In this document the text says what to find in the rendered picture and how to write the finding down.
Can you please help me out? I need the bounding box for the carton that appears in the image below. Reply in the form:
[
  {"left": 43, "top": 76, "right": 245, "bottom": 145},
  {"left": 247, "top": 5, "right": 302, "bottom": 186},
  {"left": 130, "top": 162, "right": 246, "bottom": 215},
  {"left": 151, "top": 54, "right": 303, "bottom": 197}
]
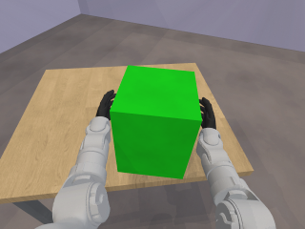
[{"left": 110, "top": 65, "right": 202, "bottom": 179}]

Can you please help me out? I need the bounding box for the robot left upper arm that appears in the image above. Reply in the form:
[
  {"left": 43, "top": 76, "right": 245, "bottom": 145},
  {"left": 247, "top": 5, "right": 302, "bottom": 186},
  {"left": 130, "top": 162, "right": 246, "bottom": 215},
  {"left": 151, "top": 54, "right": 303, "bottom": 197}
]
[{"left": 34, "top": 181, "right": 111, "bottom": 229}]

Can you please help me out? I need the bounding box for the robot left hand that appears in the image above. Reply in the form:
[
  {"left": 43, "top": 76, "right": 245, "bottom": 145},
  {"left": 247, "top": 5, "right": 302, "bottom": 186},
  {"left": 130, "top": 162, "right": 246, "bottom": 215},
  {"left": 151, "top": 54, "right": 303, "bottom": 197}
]
[{"left": 96, "top": 90, "right": 116, "bottom": 121}]

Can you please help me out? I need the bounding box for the table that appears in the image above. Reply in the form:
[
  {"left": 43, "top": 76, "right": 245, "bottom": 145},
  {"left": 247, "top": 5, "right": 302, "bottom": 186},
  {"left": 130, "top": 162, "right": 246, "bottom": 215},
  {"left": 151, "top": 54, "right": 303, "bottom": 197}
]
[{"left": 0, "top": 63, "right": 254, "bottom": 224}]

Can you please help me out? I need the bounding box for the robot right upper arm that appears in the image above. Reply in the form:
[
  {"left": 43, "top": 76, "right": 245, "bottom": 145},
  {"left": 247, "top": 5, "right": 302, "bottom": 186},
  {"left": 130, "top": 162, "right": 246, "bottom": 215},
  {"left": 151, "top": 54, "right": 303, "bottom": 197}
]
[{"left": 214, "top": 198, "right": 275, "bottom": 229}]

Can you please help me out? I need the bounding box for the robot right hand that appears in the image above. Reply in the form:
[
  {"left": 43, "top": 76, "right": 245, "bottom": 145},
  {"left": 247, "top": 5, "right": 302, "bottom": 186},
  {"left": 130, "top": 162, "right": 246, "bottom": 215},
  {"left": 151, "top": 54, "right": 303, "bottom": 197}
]
[{"left": 198, "top": 97, "right": 216, "bottom": 129}]

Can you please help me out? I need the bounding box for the left robot forearm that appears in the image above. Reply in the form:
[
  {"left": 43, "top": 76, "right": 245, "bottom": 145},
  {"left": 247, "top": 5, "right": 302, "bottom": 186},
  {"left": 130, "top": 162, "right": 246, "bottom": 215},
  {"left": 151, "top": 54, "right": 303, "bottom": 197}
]
[{"left": 52, "top": 116, "right": 111, "bottom": 222}]

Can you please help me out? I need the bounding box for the right robot forearm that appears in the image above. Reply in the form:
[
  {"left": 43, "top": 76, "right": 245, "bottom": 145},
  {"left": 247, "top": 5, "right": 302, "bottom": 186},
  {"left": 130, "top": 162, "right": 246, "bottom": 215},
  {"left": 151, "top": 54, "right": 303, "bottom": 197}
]
[{"left": 195, "top": 128, "right": 276, "bottom": 228}]

